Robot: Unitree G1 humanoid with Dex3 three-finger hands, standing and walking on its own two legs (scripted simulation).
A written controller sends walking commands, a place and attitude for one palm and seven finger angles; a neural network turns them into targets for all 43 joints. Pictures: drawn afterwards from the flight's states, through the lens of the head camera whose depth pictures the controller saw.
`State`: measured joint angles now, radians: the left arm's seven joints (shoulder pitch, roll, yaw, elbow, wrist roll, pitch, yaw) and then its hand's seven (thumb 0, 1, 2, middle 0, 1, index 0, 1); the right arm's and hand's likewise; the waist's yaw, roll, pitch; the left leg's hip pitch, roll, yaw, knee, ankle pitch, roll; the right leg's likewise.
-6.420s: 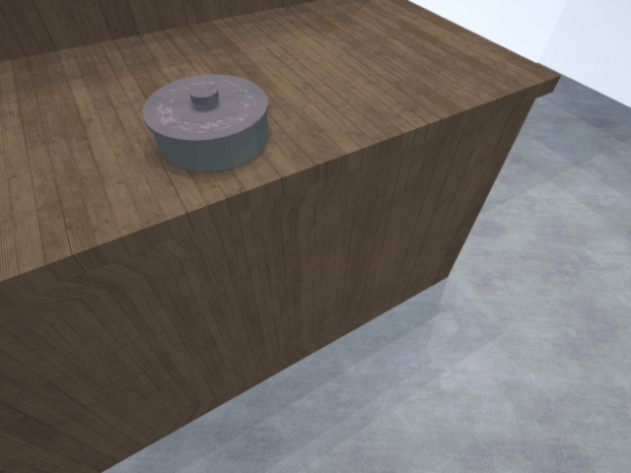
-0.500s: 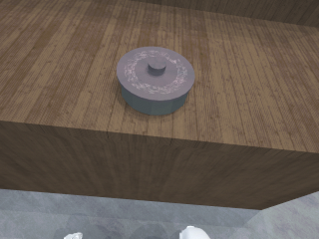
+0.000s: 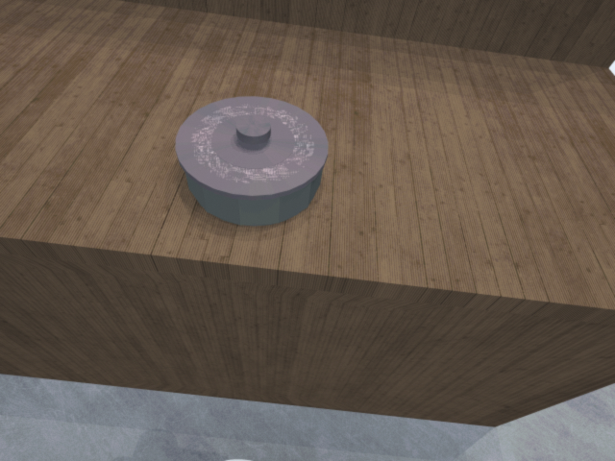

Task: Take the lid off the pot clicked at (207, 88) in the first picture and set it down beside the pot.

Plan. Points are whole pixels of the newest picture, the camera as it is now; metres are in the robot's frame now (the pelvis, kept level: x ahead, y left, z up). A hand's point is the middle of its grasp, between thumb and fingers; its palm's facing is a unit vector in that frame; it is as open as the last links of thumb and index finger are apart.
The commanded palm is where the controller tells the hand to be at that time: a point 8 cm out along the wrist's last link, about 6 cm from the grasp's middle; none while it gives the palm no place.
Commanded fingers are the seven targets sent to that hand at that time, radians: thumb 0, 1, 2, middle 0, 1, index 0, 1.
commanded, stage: come to a stop and stand still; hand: left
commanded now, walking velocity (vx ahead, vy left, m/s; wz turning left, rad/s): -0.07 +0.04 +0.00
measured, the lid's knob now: (253, 129) +0.48 +0.13 +0.16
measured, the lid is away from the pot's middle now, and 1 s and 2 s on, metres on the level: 0.00 0.00 0.00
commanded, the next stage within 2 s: look again from close up in 1.12 s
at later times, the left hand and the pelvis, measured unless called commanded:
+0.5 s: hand out of the picture +0.03 +0.18 -0.16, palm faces +0.00 -0.96 -0.27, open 7.4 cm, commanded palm none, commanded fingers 0.00 0.90 0.90 -0.20 -0.30 -0.20 -0.30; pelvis +0.00 -0.01 +0.00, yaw -1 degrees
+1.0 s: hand out of the picture +0.04 +0.15 -0.17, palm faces -0.01 -0.98 -0.19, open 7.4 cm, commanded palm none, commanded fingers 0.00 0.90 0.90 -0.20 -0.30 -0.20 -0.30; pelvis +0.02 -0.02 +0.00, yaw -1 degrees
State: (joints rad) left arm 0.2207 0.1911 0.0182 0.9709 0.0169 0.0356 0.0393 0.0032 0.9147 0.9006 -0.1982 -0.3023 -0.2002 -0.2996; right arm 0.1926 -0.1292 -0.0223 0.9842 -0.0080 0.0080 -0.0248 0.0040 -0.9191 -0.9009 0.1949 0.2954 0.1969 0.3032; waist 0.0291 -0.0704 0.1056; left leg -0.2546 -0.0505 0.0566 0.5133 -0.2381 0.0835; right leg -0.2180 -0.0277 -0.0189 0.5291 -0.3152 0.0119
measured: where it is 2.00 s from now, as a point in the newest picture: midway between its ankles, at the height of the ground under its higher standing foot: outside the picture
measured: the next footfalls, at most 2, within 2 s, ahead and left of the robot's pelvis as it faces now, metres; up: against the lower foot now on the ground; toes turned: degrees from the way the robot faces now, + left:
none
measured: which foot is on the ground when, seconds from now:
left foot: down 0.00-1.00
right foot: down 0.00-1.00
